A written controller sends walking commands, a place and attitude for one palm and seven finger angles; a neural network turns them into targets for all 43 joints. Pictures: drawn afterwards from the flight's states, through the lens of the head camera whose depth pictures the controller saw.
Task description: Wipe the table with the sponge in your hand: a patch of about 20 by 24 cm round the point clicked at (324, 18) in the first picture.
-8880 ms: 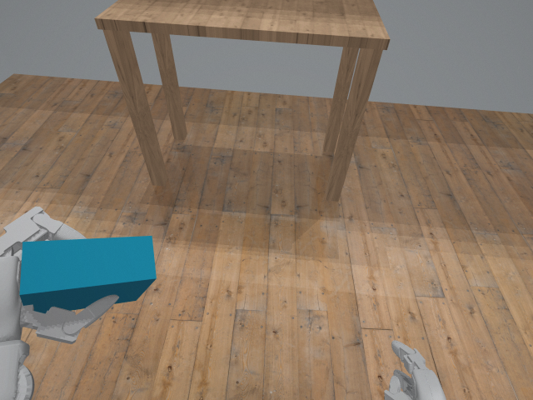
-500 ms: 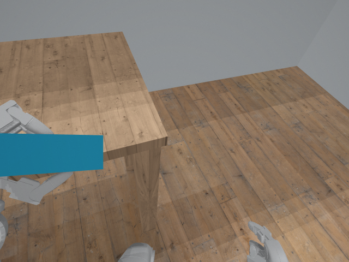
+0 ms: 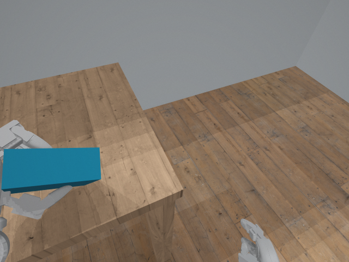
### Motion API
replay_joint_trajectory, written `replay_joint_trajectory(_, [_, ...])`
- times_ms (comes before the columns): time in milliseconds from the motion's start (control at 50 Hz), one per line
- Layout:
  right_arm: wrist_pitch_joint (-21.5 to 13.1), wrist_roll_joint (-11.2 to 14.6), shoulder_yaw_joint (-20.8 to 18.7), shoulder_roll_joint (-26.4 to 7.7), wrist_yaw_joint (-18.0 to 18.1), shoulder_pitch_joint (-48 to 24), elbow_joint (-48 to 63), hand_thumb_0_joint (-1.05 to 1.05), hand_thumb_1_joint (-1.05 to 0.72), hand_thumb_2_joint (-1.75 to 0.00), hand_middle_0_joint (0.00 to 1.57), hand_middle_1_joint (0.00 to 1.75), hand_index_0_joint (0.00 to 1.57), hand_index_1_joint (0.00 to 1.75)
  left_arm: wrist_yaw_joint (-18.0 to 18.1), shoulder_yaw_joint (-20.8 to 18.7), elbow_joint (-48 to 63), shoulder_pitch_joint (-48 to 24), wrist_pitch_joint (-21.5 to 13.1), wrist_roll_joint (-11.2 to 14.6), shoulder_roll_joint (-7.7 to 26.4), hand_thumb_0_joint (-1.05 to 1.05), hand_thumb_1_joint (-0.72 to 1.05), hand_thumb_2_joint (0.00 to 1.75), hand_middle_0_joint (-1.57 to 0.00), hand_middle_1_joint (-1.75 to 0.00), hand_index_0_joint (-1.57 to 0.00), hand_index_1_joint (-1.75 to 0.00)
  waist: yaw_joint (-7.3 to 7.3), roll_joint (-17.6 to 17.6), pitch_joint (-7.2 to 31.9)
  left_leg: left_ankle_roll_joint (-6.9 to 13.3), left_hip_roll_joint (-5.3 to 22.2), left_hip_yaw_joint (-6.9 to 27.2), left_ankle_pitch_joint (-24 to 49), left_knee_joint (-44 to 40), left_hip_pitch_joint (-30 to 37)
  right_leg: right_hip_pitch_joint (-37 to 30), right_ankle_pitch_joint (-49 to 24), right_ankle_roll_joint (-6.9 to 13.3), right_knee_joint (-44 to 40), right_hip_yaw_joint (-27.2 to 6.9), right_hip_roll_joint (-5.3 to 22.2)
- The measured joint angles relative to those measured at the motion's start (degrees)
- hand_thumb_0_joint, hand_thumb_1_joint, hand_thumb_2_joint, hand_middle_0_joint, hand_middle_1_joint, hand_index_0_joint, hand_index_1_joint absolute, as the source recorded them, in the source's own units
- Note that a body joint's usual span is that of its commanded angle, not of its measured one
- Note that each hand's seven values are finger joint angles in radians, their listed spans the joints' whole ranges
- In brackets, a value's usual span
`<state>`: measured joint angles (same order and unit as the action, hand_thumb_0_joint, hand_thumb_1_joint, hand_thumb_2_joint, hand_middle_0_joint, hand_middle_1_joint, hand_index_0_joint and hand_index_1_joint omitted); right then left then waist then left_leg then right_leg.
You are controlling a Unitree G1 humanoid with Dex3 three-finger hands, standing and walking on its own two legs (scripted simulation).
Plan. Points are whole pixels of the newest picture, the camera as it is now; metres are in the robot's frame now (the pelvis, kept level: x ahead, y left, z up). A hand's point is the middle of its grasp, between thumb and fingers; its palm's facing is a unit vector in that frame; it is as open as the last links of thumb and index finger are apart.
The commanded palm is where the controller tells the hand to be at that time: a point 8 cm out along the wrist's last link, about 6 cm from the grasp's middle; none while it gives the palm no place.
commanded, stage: come to a stop and stand still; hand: left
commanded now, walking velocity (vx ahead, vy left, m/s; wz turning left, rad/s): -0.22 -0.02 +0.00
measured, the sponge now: (66, 170) +0.23 +0.20 +0.17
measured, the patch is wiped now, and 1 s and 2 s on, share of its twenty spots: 0.00 0.00 0.00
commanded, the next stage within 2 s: look again from close up in 1.88 s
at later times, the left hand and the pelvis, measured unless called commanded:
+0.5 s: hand out of the picture +0.20 +0.29 +0.19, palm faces +0.47 -0.77 -0.44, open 9.4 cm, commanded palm +0.12 +0.28 +0.19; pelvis -0.04 +0.00 +0.01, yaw -1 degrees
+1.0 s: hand out of the picture +0.10 +0.30 +0.17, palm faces +0.38 -0.85 -0.38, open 9.4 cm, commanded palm +0.05 +0.34 +0.19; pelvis -0.11 +0.06 +0.01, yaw +2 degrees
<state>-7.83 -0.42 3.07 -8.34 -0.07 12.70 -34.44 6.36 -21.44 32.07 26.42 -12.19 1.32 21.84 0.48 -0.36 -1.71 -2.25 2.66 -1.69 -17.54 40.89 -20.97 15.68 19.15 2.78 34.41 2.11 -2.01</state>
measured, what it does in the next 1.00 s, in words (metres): walks backwards: right foot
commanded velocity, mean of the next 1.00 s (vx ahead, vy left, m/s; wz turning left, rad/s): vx -0.03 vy -0.02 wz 0.00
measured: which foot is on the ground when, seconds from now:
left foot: down 0.00-1.00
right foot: down 0.00-0.74, up 0.76-0.86, down 0.88-1.00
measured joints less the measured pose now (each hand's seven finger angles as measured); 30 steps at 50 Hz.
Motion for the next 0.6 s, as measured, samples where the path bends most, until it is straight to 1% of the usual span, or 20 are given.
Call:
replay_joint_trajectory(20, [0.2, 0.0, -0.1, -0.5, 0.4, 0.1, -0.1, 0.01, -0.91, -0.90, 0.21, 0.30, 0.21, 0.30, 0.2, -0.1, -0.5, 0.5, 0.0, 0.1, 0.2, -0.01, -0.43, 1.01, -0.81, -1.36, -0.82, -1.36, 0.06, 0.1, 0.4, 0.3, -0.2, -0.2, 2.2, -2.6, 1.3, -0.1, -0.2, -0.3, -0.6, -0.1, -0.1])
replay_joint_trajectory(80, [1.3, 0.2, -1.0, -1.3, 1.8, -0.9, -0.8, 0.01, -0.91, -0.90, 0.21, 0.30, 0.20, 0.30, 0.6, -0.9, -4.0, -0.7, 1.1, 0.5, 1.1, -0.01, -0.43, 1.01, -0.81, -1.36, -0.82, -1.36, 0.16, -1.1, 0.2, 1.8, -1.0, -0.9, 0.6, -8.0, 4.1, 0.0, -0.6, -1.3, -0.8, -0.6, 0.7])
replay_joint_trajectory(120, [1.8, 0.1, -1.6, -1.6, 2.1, -1.6, -0.3, 0.01, -0.91, -0.90, 0.21, 0.30, 0.20, 0.30, 0.8, -1.2, -6.0, -1.9, 2.7, 0.6, 1.2, -0.01, -0.43, 1.01, -0.81, -1.36, -0.82, -1.36, 0.23, -1.6, -0.5, 2.1, -1.1, -1.1, 1.2, -9.6, 4.8, 0.0, -1.7, -1.7, -1.0, -0.9, 0.8])
replay_joint_trajectory(160, [1.7, -0.1, -2.1, -1.9, 2.1, -2.1, 0.6, 0.01, -0.91, -0.90, 0.21, 0.30, 0.20, 0.29, 1.1, -1.1, -6.1, -2.9, 4.0, 0.5, 0.8, -0.01, -0.43, 1.01, -0.81, -1.36, -0.81, -1.36, 0.15, -1.7, -1.2, 2.0, -1.0, -1.1, 1.9, -10.4, 5.2, -0.5, -2.5, -1.8, -1.9, -0.8, 0.6])
replay_joint_trajectory(200, [1.2, -0.2, -2.3, -2.2, 1.9, -2.6, 1.7, 0.01, -0.91, -0.90, 0.21, 0.30, 0.20, 0.29, 1.2, -0.5, -4.4, -3.1, 4.6, 0.3, 0.2, -0.01, -0.43, 1.01, -0.81, -1.36, -0.81, -1.36, 0.06, -1.7, -1.5, 1.8, -0.8, -1.0, 2.2, -10.5, 5.2, -1.5, -2.4, -1.4, -3.9, -0.5, 0.5])
replay_joint_trajectory(260, [1.0, 0.0, -2.4, -2.7, 1.8, -3.5, 2.7, 0.01, -0.91, -0.90, 0.21, 0.30, 0.20, 0.29, 0.9, 1.2, -1.0, -1.8, 4.2, 0.2, -0.4, -0.01, -0.43, 1.01, -0.81, -1.36, -0.81, -1.36, -0.39, -0.4, -1.6, 1.4, 0.3, -0.4, 2.4, -10.1, 4.6, -2.5, -3.7, -0.5, -6.8, 0.1, -0.7])
replay_joint_trajectory(340, [1.8, 0.1, -2.2, -2.5, 2.5, -4.1, 3.1, 0.01, -0.91, -0.90, 0.21, 0.30, 0.20, 0.29, 0.8, 1.9, 0.8, 1.2, 2.7, 0.9, 1.2, -0.01, -0.43, 1.01, -0.81, -1.36, -0.81, -1.36, -1.04, 0.3, 0.1, 0.8, 0.9, -0.1, 3.2, -10.6, 4.2, -2.2, -5.0, 0.0, -7.6, 0.3, -1.3])
replay_joint_trajectory(360, [0.9, -0.4, -3.0, -2.4, 2.9, -3.1, 3.2, 0.01, -0.91, -0.90, 0.21, 0.30, 0.20, 0.29, -0.8, 1.2, -0.4, -1.6, 2.6, -1.0, 3.5, -0.01, -0.43, 1.01, -0.81, -1.36, -0.81, -1.36, 0.06, 0.3, -0.1, 0.9, 1.0, -0.1, 3.7, -10.5, 4.1, -2.5, -5.3, -0.1, -8.0, 0.6, -1.4])
replay_joint_trajectory(380, [0.0, -0.4, -3.5, -2.3, 3.2, -2.3, 2.7, 0.01, -0.91, -0.90, 0.21, 0.30, 0.20, 0.29, -2.5, 0.0, -3.8, -6.1, 0.6, -1.7, 6.4, -0.01, -0.43, 1.01, -0.81, -1.36, -0.81, -1.36, 1.19, -0.1, -0.2, 1.6, 0.7, 0.2, 5.3, -10.6, 3.6, -2.3, -5.7, 0.0, -8.2, 1.0, -1.2])
replay_joint_trajectory(400, [0.0, -0.3, -3.5, -2.4, 3.1, -2.0, 2.3, 0.01, -0.91, -0.90, 0.21, 0.30, 0.20, 0.29, -3.1, -1.6, -7.3, -9.6, -0.8, -1.2, 8.3, -0.01, -0.43, 1.01, -0.81, -1.36, -0.81, -1.36, 1.88, -0.5, -0.4, 1.9, 0.6, 0.4, 6.1, -10.9, 3.4, -2.1, -6.1, 0.1, -8.4, 1.1, -1.1])
replay_joint_trajectory(420, [0.2, 0.0, -3.3, -2.7, 2.8, -2.1, 2.0, 0.01, -0.91, -0.90, 0.21, 0.30, 0.20, 0.29, -3.0, -3.5, -10.3, -11.7, -1.4, -0.4, 9.2, -0.01, -0.43, 1.01, -0.81, -1.36, -0.81, -1.36, 2.20, -0.8, -0.7, 2.0, 0.6, 0.3, 6.4, -11.6, 3.7, -1.9, -6.7, 0.2, -8.5, 0.9, -1.1])
replay_joint_trajectory(440, [0.3, 0.3, -3.2, -3.1, 2.6, -2.2, 2.0, 0.01, -0.91, -0.90, 0.21, 0.30, 0.20, 0.29, -2.5, -5.0, -12.9, -12.6, -1.5, 0.6, 9.0, -0.01, -0.43, 1.01, -0.81, -1.36, -0.81, -1.36, 2.15, -0.7, -0.9, 1.7, 0.5, 0.0, 6.5, -12.7, 4.3, -1.6, -7.1, 0.2, -8.4, 0.5, -1.1])
replay_joint_trajectory(460, [0.3, 0.6, -3.3, -3.6, 2.2, -2.1, 2.2, 0.01, -0.91, -0.90, 0.21, 0.30, 0.20, 0.29, -1.9, -6.0, -14.7, -12.5, -1.1, 1.5, 8.0, -0.01, -0.43, 1.01, -0.81, -1.36, -0.81, -1.36, 1.75, -0.3, -1.0, 1.3, 0.4, -0.3, 6.6, -13.5, 4.6, -1.4, -7.4, 0.0, -8.0, 0.3, -0.9])
replay_joint_trajectory(480, [0.3, 0.8, -3.5, -4.2, 1.8, -1.8, 2.5, 0.01, -0.91, -0.90, 0.21, 0.30, 0.20, 0.29, -1.3, -6.2, -15.7, -11.7, -0.4, 2.1, 6.5, -0.01, -0.43, 1.01, -0.80, -1.36, -0.81, -1.36, 1.33, 0.2, -1.1, 1.2, 0.2, -0.6, 7.0, -13.6, 4.6, -1.2, -7.5, -0.3, -7.8, 0.0, -0.7])
replay_joint_trajectory(500, [0.3, 1.0, -3.8, -4.9, 1.4, -1.4, 2.7, 0.01, -0.91, -0.90, 0.21, 0.30, 0.20, 0.29, -0.8, -5.5, -15.9, -10.2, 0.4, 2.4, 4.6, -0.01, -0.43, 1.01, -0.80, -1.36, -0.81, -1.36, 1.03, 0.8, -1.1, 1.5, 0.0, -0.8, 7.3, -13.5, 4.6, -1.1, -7.7, -0.7, -7.7, -0.2, -0.5])
replay_joint_trajectory(520, [0.2, 1.2, -4.1, -5.5, 1.2, -0.8, 2.8, 0.01, -0.91, -0.90, 0.21, 0.30, 0.20, 0.29, -0.6, -4.0, -15.4, -8.4, 1.1, 2.5, 2.6, -0.01, -0.43, 1.01, -0.80, -1.36, -0.81, -1.36, 0.84, 1.4, -1.1, 1.8, -0.1, -1.0, 7.4, -13.2, 4.6, -1.2, -7.9, -1.0, -7.6, -0.4, -0.3])
replay_joint_trajectory(560, [0.2, 1.4, -4.5, -6.3, 1.1, 0.3, 2.3, 0.01, -0.91, -0.90, 0.21, 0.30, 0.20, 0.29, -0.5, 0.4, -13.2, -4.0, 2.0, 2.2, -1.0, -0.01, -0.43, 1.01, -0.80, -1.37, -0.81, -1.37, 0.55, 1.9, -1.0, 2.5, -0.4, -1.1, 7.5, -12.6, 4.5, -1.4, -8.3, -1.4, -7.6, -0.6, 0.0])
replay_joint_trajectory(600, [0.3, 1.1, -4.4, -6.2, 1.6, 1.8, 1.4, 0.01, -0.91, -0.90, 0.21, 0.30, 0.20, 0.29, 0.2, 3.9, -10.1, -1.1, 1.6, 2.3, -3.9, -0.01, -0.42, 1.01, -0.79, -1.38, -0.80, -1.38, 0.79, 1.2, -0.4, 3.0, -1.1, -0.6, 5.9, -11.5, 4.2, -1.5, -8.5, -1.6, -7.5, -0.6, 0.4])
